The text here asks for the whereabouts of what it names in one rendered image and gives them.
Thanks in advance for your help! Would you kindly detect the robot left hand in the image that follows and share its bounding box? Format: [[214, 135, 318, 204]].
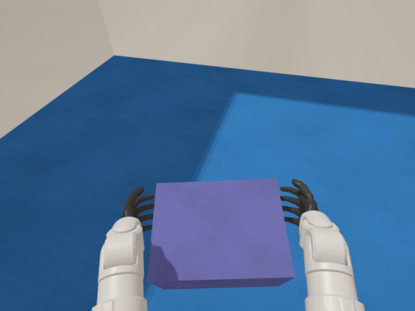
[[121, 187, 154, 232]]

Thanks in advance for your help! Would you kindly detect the robot right forearm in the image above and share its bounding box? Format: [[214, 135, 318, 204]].
[[299, 211, 365, 311]]

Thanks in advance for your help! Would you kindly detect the robot right hand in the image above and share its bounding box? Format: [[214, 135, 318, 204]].
[[280, 179, 319, 227]]

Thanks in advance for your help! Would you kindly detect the carton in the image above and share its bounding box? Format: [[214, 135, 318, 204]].
[[147, 178, 295, 290]]

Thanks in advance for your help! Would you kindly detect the robot left forearm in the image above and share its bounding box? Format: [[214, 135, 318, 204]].
[[92, 216, 147, 311]]

